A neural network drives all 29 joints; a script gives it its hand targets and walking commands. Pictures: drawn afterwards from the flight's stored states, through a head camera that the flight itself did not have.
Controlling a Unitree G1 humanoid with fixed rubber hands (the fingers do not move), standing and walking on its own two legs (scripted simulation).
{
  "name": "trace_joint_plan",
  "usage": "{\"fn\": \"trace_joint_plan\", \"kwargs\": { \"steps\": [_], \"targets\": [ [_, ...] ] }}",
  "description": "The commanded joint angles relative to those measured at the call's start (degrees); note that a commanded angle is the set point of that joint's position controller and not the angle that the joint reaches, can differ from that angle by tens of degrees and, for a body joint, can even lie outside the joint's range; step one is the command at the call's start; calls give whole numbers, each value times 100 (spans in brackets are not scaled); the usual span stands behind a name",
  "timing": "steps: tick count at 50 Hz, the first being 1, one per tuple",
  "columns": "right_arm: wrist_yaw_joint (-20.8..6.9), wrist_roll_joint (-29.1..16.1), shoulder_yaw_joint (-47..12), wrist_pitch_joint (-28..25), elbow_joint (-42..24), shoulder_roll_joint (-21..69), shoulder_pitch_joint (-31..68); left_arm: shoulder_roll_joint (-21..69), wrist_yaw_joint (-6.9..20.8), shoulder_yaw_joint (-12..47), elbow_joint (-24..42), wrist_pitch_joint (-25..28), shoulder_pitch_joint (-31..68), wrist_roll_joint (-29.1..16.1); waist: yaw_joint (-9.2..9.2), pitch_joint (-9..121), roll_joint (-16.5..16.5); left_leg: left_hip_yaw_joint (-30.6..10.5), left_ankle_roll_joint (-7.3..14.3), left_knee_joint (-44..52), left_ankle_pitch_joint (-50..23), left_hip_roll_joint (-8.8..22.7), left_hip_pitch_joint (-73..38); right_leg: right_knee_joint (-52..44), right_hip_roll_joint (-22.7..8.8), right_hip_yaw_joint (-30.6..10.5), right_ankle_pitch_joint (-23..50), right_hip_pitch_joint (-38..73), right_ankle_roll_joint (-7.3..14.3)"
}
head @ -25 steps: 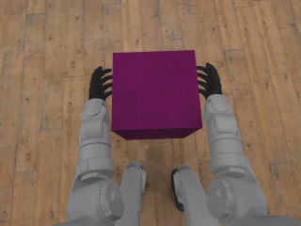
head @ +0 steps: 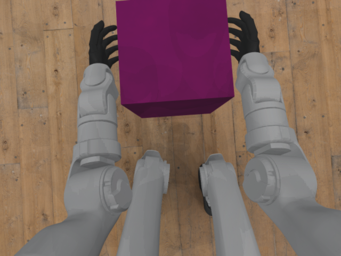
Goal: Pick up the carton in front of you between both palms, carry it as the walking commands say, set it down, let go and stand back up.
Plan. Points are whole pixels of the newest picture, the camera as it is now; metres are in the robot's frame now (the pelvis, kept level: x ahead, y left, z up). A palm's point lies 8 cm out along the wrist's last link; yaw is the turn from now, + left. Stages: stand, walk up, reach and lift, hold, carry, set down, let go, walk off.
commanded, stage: set down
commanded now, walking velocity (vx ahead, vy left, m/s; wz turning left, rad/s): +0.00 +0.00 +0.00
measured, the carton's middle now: (173, 70) +0.50 +0.05 -0.19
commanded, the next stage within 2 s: none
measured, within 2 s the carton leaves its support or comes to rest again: rests again in 1.56 s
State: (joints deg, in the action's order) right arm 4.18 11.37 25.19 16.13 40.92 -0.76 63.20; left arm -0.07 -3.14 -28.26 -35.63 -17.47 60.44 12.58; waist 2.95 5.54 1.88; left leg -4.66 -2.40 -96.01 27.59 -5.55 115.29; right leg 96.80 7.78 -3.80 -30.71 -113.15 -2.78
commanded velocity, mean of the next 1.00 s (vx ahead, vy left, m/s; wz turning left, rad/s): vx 0.00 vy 0.00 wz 0.00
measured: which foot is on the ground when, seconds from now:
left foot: down 0.00-1.00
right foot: down 0.00-1.00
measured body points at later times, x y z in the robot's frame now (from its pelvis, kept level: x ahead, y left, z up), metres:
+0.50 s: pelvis -0.01 +0.00 -0.10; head +0.36 +0.02 +0.15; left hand +0.53 +0.21 -0.27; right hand +0.57 -0.09 -0.27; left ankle +0.10 +0.12 -0.48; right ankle +0.08 -0.12 -0.48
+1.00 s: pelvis -0.01 -0.01 -0.13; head +0.36 +0.01 +0.12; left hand +0.53 +0.21 -0.30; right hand +0.58 -0.09 -0.30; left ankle +0.10 +0.12 -0.48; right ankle +0.08 -0.12 -0.48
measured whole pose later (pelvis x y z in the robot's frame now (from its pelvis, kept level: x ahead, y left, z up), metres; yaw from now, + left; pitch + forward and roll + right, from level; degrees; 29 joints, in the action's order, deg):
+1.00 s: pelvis -0.01 -0.01 -0.13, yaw +0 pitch +38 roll +1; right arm 6.8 3.3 15.2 11.8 58.3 -12.4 86.2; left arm -11.3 -1.4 -26.0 -48.6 -13.4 78.5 4.4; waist 5.2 -19.3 1.8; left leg -1.8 -3.1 -124.1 34.7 -4.3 127.5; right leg 126.0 9.5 -2.3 -37.6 -126.5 -2.6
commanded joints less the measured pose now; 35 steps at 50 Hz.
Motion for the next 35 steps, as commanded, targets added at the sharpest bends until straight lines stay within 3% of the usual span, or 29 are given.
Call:
{"fn": "trace_joint_plan", "kwargs": {
  "steps": [1,13,25,27,31,35],
  "targets": [
    [-1249,-663,-2739,-97,225,5146,3659,5055,1394,2975,-294,55,3631,-722,187,6027,-58,835,-86,454,-1845,-315,-3796,-574,358,734,1424,2417,53],
    [-1060,-884,-2742,-193,433,4612,4539,4468,1429,2824,-418,144,4489,-942,317,5822,69,968,-86,-509,-1805,-227,-3025,411,307,792,1430,2051,60],
    [-961,-1434,-3123,-347,524,4058,5346,3898,1400,3068,-477,295,5328,-1490,423,5675,97,1002,-79,-1484,-2131,-95,-2868,1445,207,802,1662,1977,118],
    [-955,-1554,-3240,-377,445,4028,5480,3848,1409,3133,-269,332,5550,-1639,507,5738,232,986,-73,-1589,-2209,-89,-2575,1605,184,748,1816,2180,150],
    [-895,-1787,-3578,-447,235,4196,5630,3757,1412,3206,-187,369,5545,-1826,610,5941,526,925,-12,-1789,-2711,-97,-2765,1843,208,762,2327,2385,135],
    [-939,-1758,-3484,-489,500,4295,5325,3915,1462,3075,-595,381,5169,-1726,624,5328,440,871,37,-1921,-2778,-98,-2680,1911,206,725,2253,1887,142]
  ]
}}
